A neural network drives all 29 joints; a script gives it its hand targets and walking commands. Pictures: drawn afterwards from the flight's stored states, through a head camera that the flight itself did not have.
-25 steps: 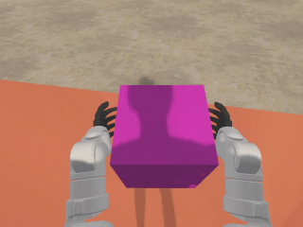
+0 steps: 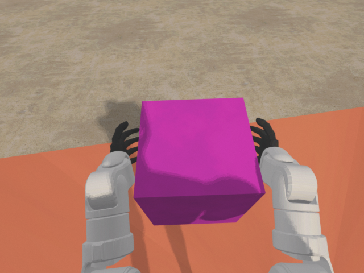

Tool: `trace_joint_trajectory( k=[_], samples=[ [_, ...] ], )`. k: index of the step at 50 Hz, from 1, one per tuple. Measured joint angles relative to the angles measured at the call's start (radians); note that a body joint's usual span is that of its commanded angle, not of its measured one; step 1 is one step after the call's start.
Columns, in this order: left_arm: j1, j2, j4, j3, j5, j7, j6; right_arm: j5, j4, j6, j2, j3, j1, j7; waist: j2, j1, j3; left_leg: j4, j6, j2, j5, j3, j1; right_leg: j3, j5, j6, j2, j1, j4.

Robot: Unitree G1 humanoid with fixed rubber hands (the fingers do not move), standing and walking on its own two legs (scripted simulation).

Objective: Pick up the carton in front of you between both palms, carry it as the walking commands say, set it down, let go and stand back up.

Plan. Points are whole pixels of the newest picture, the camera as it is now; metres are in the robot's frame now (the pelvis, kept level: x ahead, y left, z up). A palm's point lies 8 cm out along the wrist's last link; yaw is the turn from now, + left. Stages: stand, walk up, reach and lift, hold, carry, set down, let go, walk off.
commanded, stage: carry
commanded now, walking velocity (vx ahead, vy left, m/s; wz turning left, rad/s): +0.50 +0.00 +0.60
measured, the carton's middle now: (193, 168) +0.34 +0.00 +0.05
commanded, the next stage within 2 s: none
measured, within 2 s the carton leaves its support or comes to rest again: neither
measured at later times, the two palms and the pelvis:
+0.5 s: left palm (113, 94) +0.61 +0.23 +0.08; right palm (207, 80) +0.66 -0.07 +0.08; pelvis +0.32 +0.03 -0.05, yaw +8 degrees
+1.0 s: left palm (108, 66) +0.88 +0.32 +0.02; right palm (176, 50) +1.00 +0.04 +0.02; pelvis +0.64 +0.06 -0.10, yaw +24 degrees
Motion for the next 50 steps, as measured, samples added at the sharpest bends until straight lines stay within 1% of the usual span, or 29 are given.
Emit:
trace_joint_trajectory(
  k=[1,2,3,7,10,13,15,17,19,21,22,23,24,25,26,27,28,29,30,32,34,37,40,44,46,47,48,49,50],
  samples=[
    [-0.004,0.001,0.018,-0.003,-0.006,-0.002,0.006,0.001,0.006,0.007,-0.002,-0.004,0.005,-0.001,0.003,0.014,0.011,0.12,0.007,-0.018,-0.008,-0.049,-0.072,0.003,-0.038,-0.007,0.009,-0.003,0.04],
    [0.004,0.001,0.027,-0.002,-0.014,-0.006,0.013,-0.001,0.009,0.015,0.006,-0.011,0.015,-0.001,-0.001,0.024,0.019,0.181,0.017,-0.03,0.005,-0.079,-0.137,0.008,-0.052,-0.003,0.011,0.007,0.054],
    [0.017,-0.002,0.028,0.002,-0.018,-0.006,0.017,-0.008,0.01,0.02,0.021,-0.019,0.024,-0.002,-0.006,0.027,0.026,0.19,0.025,-0.034,0.025,-0.099,-0.195,0.011,-0.065,-0.002,0.013,0.021,0.057],
    [0.05,-0.015,0.023,0.021,-0.034,-0.008,-0.005,-0.03,-0.001,0.011,0.066,-0.049,0.04,0.001,-0.016,0.015,0.047,0.022,0.037,-0.009,0.114,-0.13,-0.374,0.014,-0.123,0.0,0.004,0.09,0.034],
    [0.056,-0.021,0.027,0.021,-0.032,-0.011,-0.034,-0.029,0.0,-0.015,0.064,-0.047,0.048,0.005,-0.016,0.007,0.048,-0.109,0.041,0.007,0.243,-0.134,-0.461,0.011,-0.167,0.01,-0.007,0.146,0.012],
    [0.064,-0.027,0.028,0.016,-0.023,-0.015,-0.054,-0.024,0.0,-0.032,0.054,-0.038,0.058,0.01,-0.016,0.008,0.038,-0.249,0.052,0.008,0.401,-0.124,-0.492,0.006,-0.213,0.023,-0.017,0.216,-0.017],
    [0.068,-0.03,0.023,0.011,-0.019,-0.016,-0.062,-0.022,-0.007,-0.037,0.048,-0.033,0.062,0.012,-0.014,0.014,0.029,-0.362,0.061,-0.004,0.501,-0.107,-0.482,0.0,-0.248,0.032,-0.021,0.268,-0.035],
    [0.067,-0.03,0.014,0.003,-0.019,-0.017,-0.067,-0.021,-0.021,-0.037,0.042,-0.029,0.062,0.014,-0.008,0.024,0.02,-0.482,0.073,-0.026,0.59,-0.082,-0.452,-0.01,-0.293,0.04,-0.023,0.321,-0.043],
    [0.062,-0.023,0.008,-0.005,-0.022,-0.017,-0.067,-0.024,-0.035,-0.033,0.037,-0.023,0.059,0.014,-0.004,0.038,0.008,-0.594,0.093,-0.058,0.667,-0.046,-0.406,-0.023,-0.35,0.051,-0.025,0.371,-0.029],
    [0.055,-0.01,0.007,-0.011,-0.03,-0.015,-0.061,-0.033,-0.04,-0.025,0.035,-0.016,0.051,0.008,-0.002,0.048,-0.005,-0.678,0.121,-0.098,0.711,-0.008,-0.343,-0.043,-0.414,0.069,-0.03,0.405,0.035],
    [0.054,-0.002,0.007,-0.011,-0.034,-0.014,-0.054,-0.039,-0.035,-0.02,0.037,-0.013,0.045,0.004,-0.002,0.047,-0.01,-0.713,0.135,-0.117,0.719,0.01,-0.3,-0.056,-0.438,0.085,-0.036,0.408,0.105],
    [0.054,0.008,0.006,-0.009,-0.039,-0.012,-0.045,-0.048,-0.027,-0.013,0.042,-0.01,0.034,0.001,0.003,0.044,-0.016,-0.754,0.152,-0.129,0.742,0.023,-0.244,-0.072,-0.444,0.107,-0.044,0.393,0.219],
    [0.046,0.021,0.006,-0.006,-0.046,-0.012,-0.034,-0.058,-0.016,-0.007,0.05,-0.009,0.019,-0.002,0.0,0.037,-0.024,-0.747,0.165,-0.14,0.728,0.016,-0.209,-0.075,-0.423,0.134,-0.059,0.352,0.371],
    [0.032,0.037,0.016,-0.004,-0.053,-0.013,-0.026,-0.069,-0.002,-0.004,0.054,-0.01,0.001,-0.005,-0.01,0.024,-0.029,-0.7,0.177,-0.16,0.591,-0.004,-0.206,-0.044,-0.459,0.167,-0.063,0.281,0.545],
    [0.017,0.05,0.034,-0.006,-0.059,-0.012,-0.02,-0.076,0.015,-0.002,0.054,-0.011,-0.013,-0.008,-0.025,0.004,-0.027,-0.645,0.195,-0.186,0.482,-0.017,-0.22,0.002,-0.5,0.191,-0.067,0.199,0.707],
    [0.012,0.055,0.049,-0.005,-0.061,-0.01,-0.013,-0.073,0.031,0.003,0.051,-0.01,-0.018,-0.009,-0.036,-0.016,-0.019,-0.595,0.206,-0.207,0.443,-0.021,-0.235,0.053,-0.522,0.202,-0.07,0.119,0.834],
    [0.017,0.047,0.057,0.0,-0.059,-0.008,-0.005,-0.061,0.04,0.014,0.047,-0.011,-0.012,-0.007,-0.035,-0.033,-0.012,-0.571,0.21,-0.219,0.433,-0.03,-0.233,0.091,-0.513,0.203,-0.075,0.047,0.901],
    [0.024,0.03,0.06,0.009,-0.052,-0.007,0.002,-0.048,0.041,0.023,0.044,-0.015,-0.001,-0.003,-0.029,-0.045,-0.005,-0.566,0.208,-0.224,0.433,-0.044,-0.221,0.118,-0.496,0.201,-0.087,-0.013,0.908],
    [0.03,0.011,0.058,0.02,-0.041,-0.006,0.006,-0.04,0.04,0.028,0.042,-0.02,0.011,-0.003,-0.023,-0.052,0.002,-0.57,0.201,-0.227,0.432,-0.058,-0.202,0.138,-0.482,0.202,-0.105,-0.064,0.873],
    [0.04,-0.021,0.047,0.04,-0.021,-0.006,0.004,-0.024,0.042,0.022,0.043,-0.03,0.022,-0.003,-0.02,-0.059,0.017,-0.587,0.195,-0.232,0.415,-0.087,-0.163,0.165,-0.446,0.208,-0.151,-0.144,0.749],
    [0.047,-0.031,0.032,0.047,-0.012,-0.009,-0.009,-0.012,0.047,0.003,0.043,-0.033,0.019,-0.003,-0.022,-0.063,0.026,-0.606,0.192,-0.236,0.395,-0.118,-0.128,0.182,-0.37,0.218,-0.189,-0.201,0.614],
    [0.059,-0.023,0.011,0.039,-0.011,-0.013,-0.031,-0.003,0.054,-0.026,0.044,-0.027,0.009,-0.002,-0.028,-0.069,0.03,-0.625,0.181,-0.238,0.362,-0.17,-0.082,0.2,-0.221,0.222,-0.209,-0.245,0.443],
    [0.071,-0.013,-0.013,0.032,-0.016,-0.015,-0.042,-0.003,0.048,-0.042,0.048,-0.017,0.005,-0.001,-0.036,-0.074,0.019,-0.631,0.168,-0.239,0.313,-0.223,-0.034,0.203,-0.098,0.207,-0.195,-0.244,0.292],
    [0.081,0.002,-0.049,0.026,-0.024,-0.01,-0.041,-0.007,0.03,-0.046,0.051,0.001,0.001,-0.001,-0.044,-0.081,-0.011,-0.591,0.157,-0.244,0.207,-0.273,0.032,0.159,0.079,0.181,-0.143,-0.176,0.042],
    [0.077,0.009,-0.049,0.02,-0.023,-0.007,-0.035,-0.011,0.026,-0.04,0.046,0.008,-0.001,-0.001,-0.046,-0.081,-0.031,-0.53,0.154,-0.252,0.127,-0.287,0.064,0.123,0.184,0.169,-0.111,-0.109,-0.088],
    [0.07,0.01,-0.042,0.016,-0.02,-0.006,-0.03,-0.012,0.026,-0.033,0.04,0.01,-0.002,-0.001,-0.047,-0.077,-0.041,-0.471,0.153,-0.259,0.086,-0.286,0.072,0.102,0.236,0.165,-0.1,-0.065,-0.146],
    [0.057,0.01,-0.028,0.011,-0.016,-0.005,-0.025,-0.013,0.026,-0.025,0.032,0.009,-0.004,-0.001,-0.051,-0.073,-0.051,-0.376,0.145,-0.268,0.051,-0.269,0.063,0.087,0.289,0.16,-0.099,-0.019,-0.172],
    [0.044,0.005,-0.006,0.01,-0.008,-0.004,-0.028,-0.01,0.034,-0.018,0.015,0.009,-0.012,0.0,-0.029,-0.056,-0.059,-0.254,0.13,-0.249,0.031,-0.238,0.026,0.074,0.195,0.153,-0.084,-0.013,-0.126],
    [0.025,0.003,0.02,0.007,-0.002,-0.002,-0.026,-0.007,0.045,-0.011,0.003,0.006,-0.016,-0.001,-0.02,-0.038,-0.061,-0.118,0.109,-0.235,0.007,-0.211,-0.027,0.069,0.043,0.144,-0.075,-0.012,-0.071]
  ],
)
